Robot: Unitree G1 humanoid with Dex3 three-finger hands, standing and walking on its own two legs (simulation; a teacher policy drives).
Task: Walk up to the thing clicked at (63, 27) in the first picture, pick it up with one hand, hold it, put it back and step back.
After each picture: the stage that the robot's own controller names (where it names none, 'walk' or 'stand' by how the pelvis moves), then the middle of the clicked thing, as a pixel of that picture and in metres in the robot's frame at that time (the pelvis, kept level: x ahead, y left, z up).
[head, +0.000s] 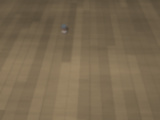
stand; (64, 29) +1.70 +0.27 -0.72
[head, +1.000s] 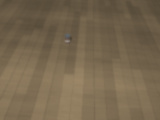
walk; (67, 39) +1.58 +0.17 -0.71
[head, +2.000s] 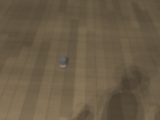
walk; (63, 63) +1.05 +0.19 -0.71
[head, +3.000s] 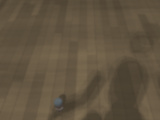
walk; (58, 105) +0.62 +0.23 -0.70
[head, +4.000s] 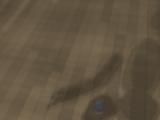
walk; (98, 108) +0.47 -0.02 -0.67
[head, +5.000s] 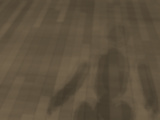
stand; out of the picture +0.44 -0.05 -0.72
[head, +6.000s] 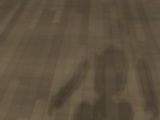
stand; out of the picture +0.41 -0.03 -0.72
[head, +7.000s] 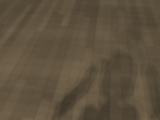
stand; out of the picture +0.42 -0.03 -0.73
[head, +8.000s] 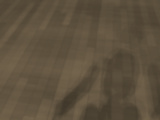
stand; out of the picture +0.41 -0.04 -0.73
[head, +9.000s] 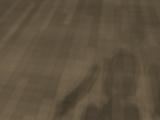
go down; out of the picture +0.41 -0.04 -0.73
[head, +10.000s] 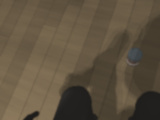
go down; (133, 57) +0.50 -0.13 -0.38
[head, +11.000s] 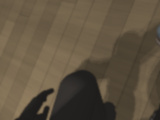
approach; out of the picture +0.50 -0.18 -0.27
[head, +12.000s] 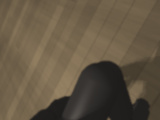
close in; out of the picture +0.49 -0.23 -0.25
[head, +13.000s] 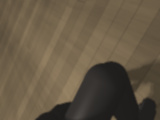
close; out of the picture +0.50 -0.23 -0.26
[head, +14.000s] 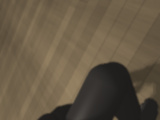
close; out of the picture +0.49 -0.23 -0.26
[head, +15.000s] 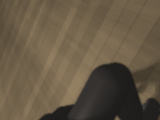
close in; out of the picture +0.50 -0.23 -0.27
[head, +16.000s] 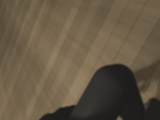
close in; out of the picture +0.50 -0.22 -0.28
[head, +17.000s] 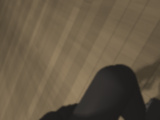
close in; out of the picture +0.50 -0.22 -0.29
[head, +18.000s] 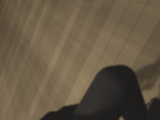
close in; out of the picture +0.49 -0.22 -0.29
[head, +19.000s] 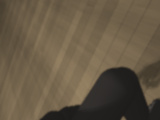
close in; out of the picture +0.49 -0.22 -0.31
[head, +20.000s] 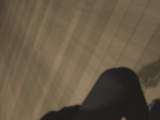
close in; out of the picture +0.49 -0.22 -0.30
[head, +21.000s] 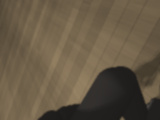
close in; out of the picture +0.49 -0.22 -0.30
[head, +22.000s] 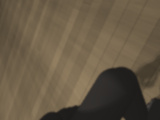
close in; out of the picture +0.49 -0.22 -0.30
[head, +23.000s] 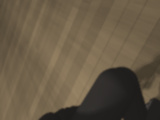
close in; out of the picture +0.48 -0.22 -0.30
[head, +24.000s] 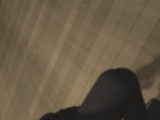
close in; out of the picture +0.48 -0.22 -0.30
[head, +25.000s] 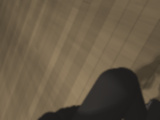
close in; out of the picture +0.48 -0.23 -0.30
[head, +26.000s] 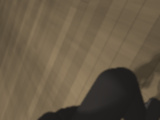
close in; out of the picture +0.48 -0.23 -0.30
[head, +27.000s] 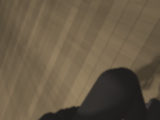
close in; out of the picture +0.48 -0.23 -0.30
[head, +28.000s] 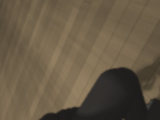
close in; out of the picture +0.49 -0.23 -0.30
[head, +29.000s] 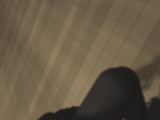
close in; out of the picture +0.49 -0.23 -0.30
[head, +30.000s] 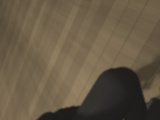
close in; out of the picture +0.49 -0.23 -0.30
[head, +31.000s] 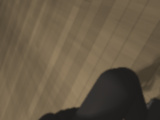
close in; out of the picture +0.49 -0.23 -0.30
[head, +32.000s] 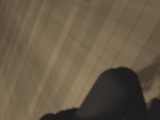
close in; out of the picture +0.49 -0.23 -0.29
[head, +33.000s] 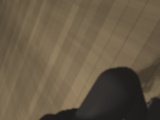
close in; out of the picture +0.48 -0.23 -0.29
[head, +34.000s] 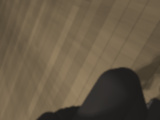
close in; out of the picture +0.48 -0.23 -0.30
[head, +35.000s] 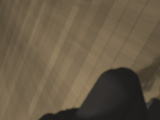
close in; out of the picture +0.48 -0.23 -0.30
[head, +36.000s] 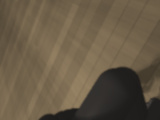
close in; out of the picture +0.48 -0.23 -0.29
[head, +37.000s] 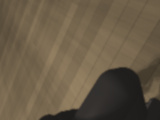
close in; out of the picture +0.48 -0.23 -0.29
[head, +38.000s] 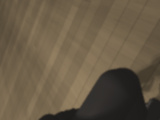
close in; out of the picture +0.48 -0.23 -0.30
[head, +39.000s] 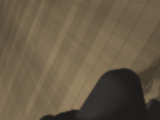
stand; out of the picture +0.48 -0.23 -0.30
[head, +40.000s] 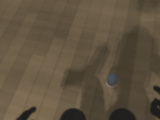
walk; (111, 81) +0.49 -0.10 -0.49
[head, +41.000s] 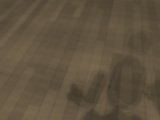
stand; out of the picture +0.43 -0.06 -0.66
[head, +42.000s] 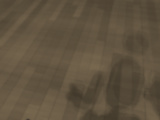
stand; out of the picture +0.44 -0.07 -0.66
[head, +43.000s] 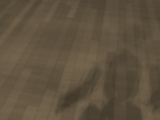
stand; out of the picture +0.44 -0.06 -0.70
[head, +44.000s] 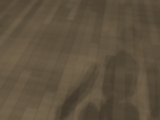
stand; out of the picture +0.44 -0.07 -0.72
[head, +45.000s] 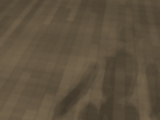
stand; out of the picture +0.42 -0.07 -0.73
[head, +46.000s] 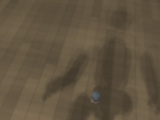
walk; (95, 98) +0.54 -0.12 -0.70
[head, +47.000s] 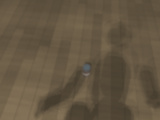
walk; (86, 70) +0.79 -0.02 -0.70
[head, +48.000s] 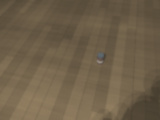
stand; (100, 58) +1.07 -0.09 -0.70
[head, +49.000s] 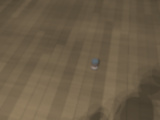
stand; (94, 64) +1.03 -0.08 -0.72
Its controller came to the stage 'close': yes
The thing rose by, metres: 0.00
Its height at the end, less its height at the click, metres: +0.00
